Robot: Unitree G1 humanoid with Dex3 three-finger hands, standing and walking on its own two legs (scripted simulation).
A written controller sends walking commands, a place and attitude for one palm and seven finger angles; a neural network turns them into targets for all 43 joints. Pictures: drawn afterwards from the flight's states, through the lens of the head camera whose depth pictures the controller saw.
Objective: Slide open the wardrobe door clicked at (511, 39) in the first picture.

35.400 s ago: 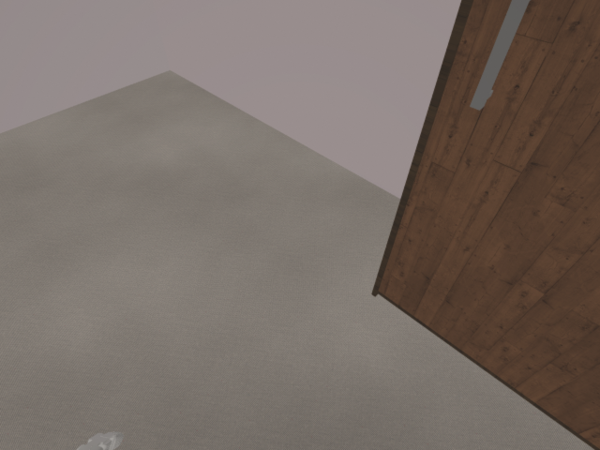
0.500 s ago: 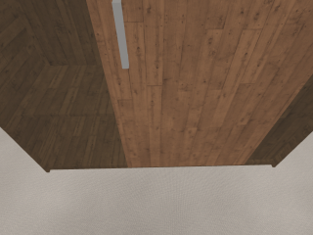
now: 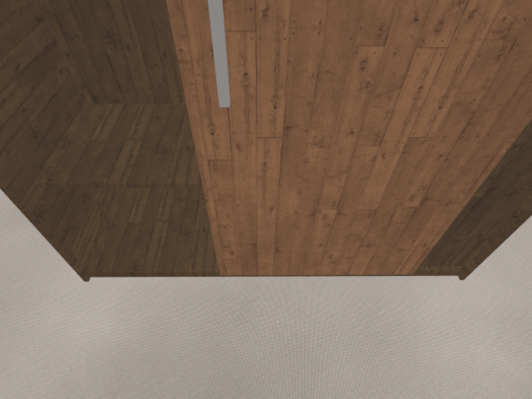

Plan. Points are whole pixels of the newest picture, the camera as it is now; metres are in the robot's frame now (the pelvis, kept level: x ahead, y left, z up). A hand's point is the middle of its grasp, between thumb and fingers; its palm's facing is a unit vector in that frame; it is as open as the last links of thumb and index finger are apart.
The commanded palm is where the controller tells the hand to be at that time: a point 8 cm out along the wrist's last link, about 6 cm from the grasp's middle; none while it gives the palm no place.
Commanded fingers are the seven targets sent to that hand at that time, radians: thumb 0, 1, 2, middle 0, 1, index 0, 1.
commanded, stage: look to check the result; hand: left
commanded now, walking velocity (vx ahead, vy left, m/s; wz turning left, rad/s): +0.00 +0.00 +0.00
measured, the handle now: (221, 52) +0.65 +0.12 +0.20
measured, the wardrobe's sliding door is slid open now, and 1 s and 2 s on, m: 0.55 0.55 0.55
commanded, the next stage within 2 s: stand and wait in 0.32 s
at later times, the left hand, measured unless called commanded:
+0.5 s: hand out of the picture -0.01 +0.20 -0.18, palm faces +0.00 -0.98 -0.19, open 7.4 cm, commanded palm none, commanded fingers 0.00 0.90 0.90 -0.20 -0.30 -0.20 -0.30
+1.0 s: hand out of the picture +0.02 +0.23 -0.17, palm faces -0.01 -0.97 -0.26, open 7.4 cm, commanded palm none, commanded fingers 0.00 0.90 0.90 -0.20 -0.30 -0.20 -0.30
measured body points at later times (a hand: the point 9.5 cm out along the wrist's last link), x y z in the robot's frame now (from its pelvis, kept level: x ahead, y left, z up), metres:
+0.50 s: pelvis -0.02 +0.02 +0.00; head -0.01 +0.02 +0.45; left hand -0.01 +0.25 -0.16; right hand -0.01 -0.21 -0.16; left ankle +0.01 +0.13 -0.74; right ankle -0.04 -0.14 -0.74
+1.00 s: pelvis -0.02 +0.01 +0.00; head +0.00 +0.02 +0.45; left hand +0.02 +0.28 -0.15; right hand +0.03 -0.25 -0.15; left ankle +0.01 +0.13 -0.74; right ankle -0.04 -0.14 -0.74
